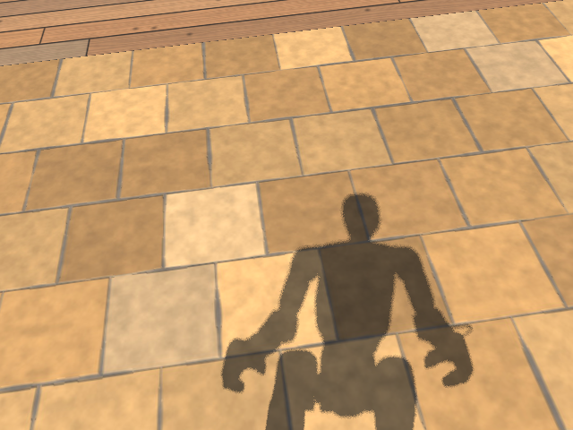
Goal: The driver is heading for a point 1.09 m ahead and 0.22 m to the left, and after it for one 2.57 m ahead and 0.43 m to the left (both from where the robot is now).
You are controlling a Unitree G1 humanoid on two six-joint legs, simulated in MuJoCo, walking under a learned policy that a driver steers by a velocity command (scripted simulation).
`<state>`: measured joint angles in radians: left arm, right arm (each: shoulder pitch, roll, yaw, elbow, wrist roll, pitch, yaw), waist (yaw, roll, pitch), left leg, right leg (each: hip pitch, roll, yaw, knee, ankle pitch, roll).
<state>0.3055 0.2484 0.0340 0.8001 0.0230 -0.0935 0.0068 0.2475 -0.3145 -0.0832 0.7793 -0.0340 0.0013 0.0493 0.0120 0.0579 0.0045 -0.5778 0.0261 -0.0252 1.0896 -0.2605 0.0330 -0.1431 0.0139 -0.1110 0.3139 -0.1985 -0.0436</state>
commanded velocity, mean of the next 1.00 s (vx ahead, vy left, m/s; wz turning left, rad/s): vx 0.35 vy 0.00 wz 0.44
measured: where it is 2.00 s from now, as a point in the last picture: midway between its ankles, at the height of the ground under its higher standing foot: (230, 362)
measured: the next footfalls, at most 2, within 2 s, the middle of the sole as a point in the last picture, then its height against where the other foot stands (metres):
left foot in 0.28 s outside the picture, level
right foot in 0.80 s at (283, 401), level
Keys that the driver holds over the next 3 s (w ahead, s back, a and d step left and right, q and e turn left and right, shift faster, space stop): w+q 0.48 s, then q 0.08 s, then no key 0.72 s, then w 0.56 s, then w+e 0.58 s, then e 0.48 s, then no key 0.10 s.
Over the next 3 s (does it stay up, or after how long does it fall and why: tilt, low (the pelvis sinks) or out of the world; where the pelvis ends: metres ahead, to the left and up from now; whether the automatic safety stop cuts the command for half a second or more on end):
stays up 1.05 0.34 -0.01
